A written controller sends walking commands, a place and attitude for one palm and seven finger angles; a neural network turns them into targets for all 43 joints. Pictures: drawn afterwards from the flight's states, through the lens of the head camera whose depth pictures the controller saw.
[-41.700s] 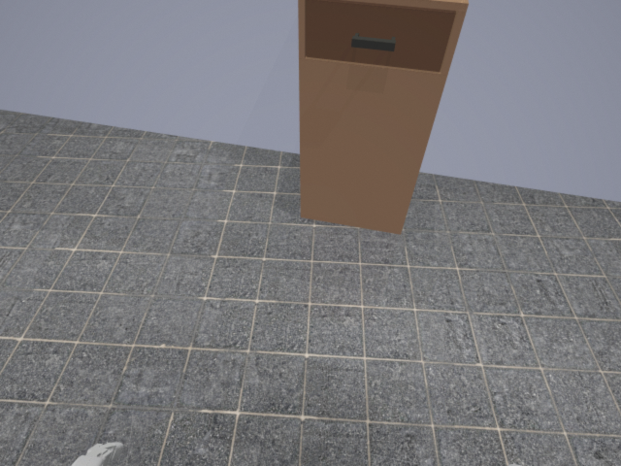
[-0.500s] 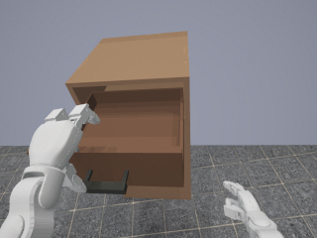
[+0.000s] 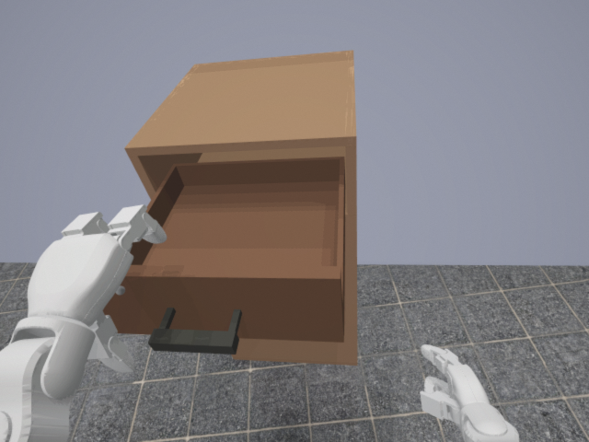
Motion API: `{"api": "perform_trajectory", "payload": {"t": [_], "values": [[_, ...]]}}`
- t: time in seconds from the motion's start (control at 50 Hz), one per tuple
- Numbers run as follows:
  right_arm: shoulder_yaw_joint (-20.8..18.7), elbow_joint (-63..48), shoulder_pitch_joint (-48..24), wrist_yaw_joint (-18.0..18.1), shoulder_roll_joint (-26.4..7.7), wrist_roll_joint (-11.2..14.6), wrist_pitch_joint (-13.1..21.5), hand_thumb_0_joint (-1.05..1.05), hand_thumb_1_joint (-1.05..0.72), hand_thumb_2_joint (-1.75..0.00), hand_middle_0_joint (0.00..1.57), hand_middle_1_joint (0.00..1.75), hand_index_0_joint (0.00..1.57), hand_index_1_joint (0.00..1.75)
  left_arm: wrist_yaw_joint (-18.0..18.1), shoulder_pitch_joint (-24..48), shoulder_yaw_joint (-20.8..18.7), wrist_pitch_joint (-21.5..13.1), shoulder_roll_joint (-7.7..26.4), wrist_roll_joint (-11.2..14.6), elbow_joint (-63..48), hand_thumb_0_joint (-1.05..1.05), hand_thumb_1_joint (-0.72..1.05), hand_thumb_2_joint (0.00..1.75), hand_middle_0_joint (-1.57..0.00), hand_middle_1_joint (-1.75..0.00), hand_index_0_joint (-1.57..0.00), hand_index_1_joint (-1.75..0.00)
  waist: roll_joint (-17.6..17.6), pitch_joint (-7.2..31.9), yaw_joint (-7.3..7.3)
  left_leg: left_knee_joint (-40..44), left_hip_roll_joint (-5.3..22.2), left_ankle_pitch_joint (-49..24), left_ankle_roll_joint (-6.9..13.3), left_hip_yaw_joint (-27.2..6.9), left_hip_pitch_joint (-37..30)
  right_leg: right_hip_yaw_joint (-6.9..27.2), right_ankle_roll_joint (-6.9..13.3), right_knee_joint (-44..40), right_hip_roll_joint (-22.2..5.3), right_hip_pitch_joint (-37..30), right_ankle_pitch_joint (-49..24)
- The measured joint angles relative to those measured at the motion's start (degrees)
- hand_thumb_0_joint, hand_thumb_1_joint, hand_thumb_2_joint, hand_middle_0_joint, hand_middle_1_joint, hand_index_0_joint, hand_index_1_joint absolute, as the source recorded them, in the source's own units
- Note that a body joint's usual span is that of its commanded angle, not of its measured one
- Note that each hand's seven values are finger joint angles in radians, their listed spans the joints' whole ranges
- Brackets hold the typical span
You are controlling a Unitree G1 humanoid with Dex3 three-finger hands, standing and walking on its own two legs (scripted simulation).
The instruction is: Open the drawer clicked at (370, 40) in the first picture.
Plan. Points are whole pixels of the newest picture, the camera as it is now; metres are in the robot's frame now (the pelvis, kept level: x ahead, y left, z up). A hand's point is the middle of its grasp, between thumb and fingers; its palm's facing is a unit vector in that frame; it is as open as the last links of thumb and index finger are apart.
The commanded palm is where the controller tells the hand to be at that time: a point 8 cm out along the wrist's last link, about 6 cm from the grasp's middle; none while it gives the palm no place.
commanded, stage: draw the hand back to the body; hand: left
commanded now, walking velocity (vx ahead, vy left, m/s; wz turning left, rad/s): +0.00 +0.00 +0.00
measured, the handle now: (198, 328) +0.25 +0.19 +0.04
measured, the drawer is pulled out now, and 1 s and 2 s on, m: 0.30 0.30 0.30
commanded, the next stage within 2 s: step back with the hand held close in 1.22 s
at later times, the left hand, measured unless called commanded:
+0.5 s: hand (99, 266) +0.21 +0.22 +0.23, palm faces +0.39 -0.86 -0.32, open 13.0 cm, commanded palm +0.16 +0.26 +0.23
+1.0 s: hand (72, 269) +0.21 +0.26 +0.22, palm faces +0.48 -0.79 -0.39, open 8.8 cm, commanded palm +0.15 +0.30 +0.23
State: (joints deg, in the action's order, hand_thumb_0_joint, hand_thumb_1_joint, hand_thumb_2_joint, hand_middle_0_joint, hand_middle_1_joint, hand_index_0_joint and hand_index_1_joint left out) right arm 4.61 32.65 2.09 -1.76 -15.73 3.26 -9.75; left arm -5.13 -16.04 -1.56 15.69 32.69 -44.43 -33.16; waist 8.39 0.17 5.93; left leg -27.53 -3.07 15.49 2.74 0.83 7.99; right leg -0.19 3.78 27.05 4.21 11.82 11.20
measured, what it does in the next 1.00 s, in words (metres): stands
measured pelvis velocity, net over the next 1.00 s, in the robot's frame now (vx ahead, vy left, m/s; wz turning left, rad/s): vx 0.03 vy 0.01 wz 0.04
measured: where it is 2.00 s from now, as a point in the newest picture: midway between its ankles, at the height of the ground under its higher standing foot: outside the picture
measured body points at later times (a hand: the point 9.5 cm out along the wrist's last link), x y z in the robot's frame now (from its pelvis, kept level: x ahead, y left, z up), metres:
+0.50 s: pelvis +0.02 +0.01 +0.00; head +0.01 +0.00 +0.45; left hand +0.18 +0.26 +0.24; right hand +0.22 -0.18 -0.08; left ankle +0.00 +0.09 -0.74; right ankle +0.04 -0.07 -0.74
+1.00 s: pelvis +0.03 +0.01 +0.00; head +0.02 +0.00 +0.45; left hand +0.18 +0.30 +0.24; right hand +0.25 -0.19 -0.08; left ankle +0.00 +0.09 -0.74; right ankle +0.04 -0.07 -0.74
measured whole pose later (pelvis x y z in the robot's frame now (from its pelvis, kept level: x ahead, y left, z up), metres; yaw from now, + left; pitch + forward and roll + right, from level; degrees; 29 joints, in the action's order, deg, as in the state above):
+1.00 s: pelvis +0.03 +0.01 +0.00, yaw +2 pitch -3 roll -1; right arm 1.9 35.2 9.1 3.1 -12.2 1.2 5.4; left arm 6.2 -26.8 -21.2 -6.9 21.2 5.5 -34.4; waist 3.7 -0.4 3.9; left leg -26.6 -3.7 17.4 3.5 -1.5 6.4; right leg -2.1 3.0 24.5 3.6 8.8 13.1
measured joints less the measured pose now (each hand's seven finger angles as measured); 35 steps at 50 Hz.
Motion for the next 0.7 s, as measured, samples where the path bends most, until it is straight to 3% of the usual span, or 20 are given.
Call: {"api": "perform_trajectory", "payload": {"t": [0.12,0.24,0.28,0.3,0.32,0.36,0.4,0.5,0.7], "values": [[-0.27,0.36,0.66,0.85,-0.60,-0.24,1.12,0.01,-0.91,-0.90,0.20,0.30,0.20,0.30,1.00,-2.03,-1.19,-2.33,0.51,0.33,-1.04,0.00,-0.50,0.30,-0.32,-1.20,-0.32,-1.21,-0.32,-0.21,0.46,-0.26,-0.18,0.20,0.23,-0.42,0.16,-0.39,-0.21,-0.22,-0.20,-0.18,0.13],[-0.37,0.63,0.62,1.21,-0.60,-0.21,1.51,0.01,-0.91,-0.90,0.20,0.30,0.20,0.30,1.08,-2.46,-2.89,-2.53,1.38,0.70,-0.23,0.00,-0.50,0.30,-0.32,-1.20,-0.32,-1.21,-0.72,-0.34,0.51,-0.22,-0.49,0.29,0.53,-0.65,0.20,-0.58,-0.52,-0.29,-0.51,-0.25,0.32],[-0.87,-0.15,1.19,2.02,0.30,-0.67,4.32,0.01,-0.91,-0.90,0.20,0.30,0.20,0.30,2.82,-3.15,-6.82,-6.71,-2.61,19.94,-0.81,0.00,-0.49,0.30,-0.32,-1.20,-0.32,-1.20,-0.93,-1.38,-0.55,-0.44,-0.60,0.42,0.71,-1.24,-0.11,-1.15,-0.60,-0.65,-0.65,-1.00,0.37],[-0.85,-0.39,1.62,2.64,1.13,-1.05,6.41,0.01,-0.91,-0.90,0.20,0.30,0.20,0.30,4.06,-4.45,-8.48,-9.73,-5.14,28.00,-1.24,0.00,-0.49,0.30,-0.32,-1.19,-0.32,-1.20,-1.45,-1.79,-1.17,-0.44,-0.58,0.51,0.73,-1.38,-0.22,-1.27,-0.60,-0.85,-0.63,-1.22,0.40],[-0.74,-0.55,2.18,3.20,1.96,-1.34,8.40,0.01,-0.91,-0.90,0.20,0.30,0.20,0.30,5.20,-5.95,-9.55,-12.37,-7.34,34.19,-1.97,0.00,-0.48,0.31,-0.32,-1.19,-0.32,-1.19,-2.12,-2.13,-1.70,-0.38,-0.48,0.62,0.70,-1.44,-0.34,-1.31,-0.57,-1.12,-0.52,-1.44,0.39],[-0.65,-0.82,4.15,4.16,3.25,-2.02,12.06,0.01,-0.91,-0.90,0.20,0.30,0.20,0.30,7.15,-7.70,-10.02,-16.25,-10.53,41.36,-4.04,-0.01,-0.45,0.32,-0.32,-1.17,-0.32,-1.18,-3.56,-2.41,-2.02,-0.22,-0.33,0.84,0.59,-1.58,-0.66,-1.40,-0.48,-1.61,-0.36,-1.91,0.42],[-0.57,-0.43,6.14,4.65,4.03,-2.59,14.64,0.01,-0.91,-0.90,0.20,0.30,0.20,0.30,8.80,-8.37,-10.31,-19.41,-12.45,44.82,-5.52,-0.01,-0.41,0.34,-0.31,-1.15,-0.31,-1.15,-4.76,-2.41,-2.07,0.11,-0.34,1.02,0.51,-1.81,-1.24,-1.57,-0.43,-1.93,-0.37,-2.54,0.65],[-0.59,2.12,8.93,4.49,4.35,-3.12,16.64,0.01,-0.91,-0.90,0.20,0.30,0.20,0.30,10.88,-7.23,-13.15,-23.08,-13.79,47.83,-5.31,-0.01,-0.29,0.39,-0.30,-1.06,-0.30,-1.07,-5.93,-2.27,-2.14,0.89,-0.54,1.29,0.57,-2.26,-2.40,-1.89,-0.53,-2.58,-0.56,-3.76,1.19],[-2.01,3.53,8.99,4.15,3.41,-2.87,16.17,0.01,-0.91,-0.90,0.20,0.30,0.20,0.30,10.66,-9.46,-15.73,-23.49,-12.44,49.14,-3.96,0.00,0.03,0.53,-0.27,-0.85,-0.27,-0.86,-5.46,-1.71,-2.93,1.21,-0.74,1.74,0.91,-1.89,-2.04,-1.46,-0.92,-2.46,-0.73,-3.12,1.77]]}}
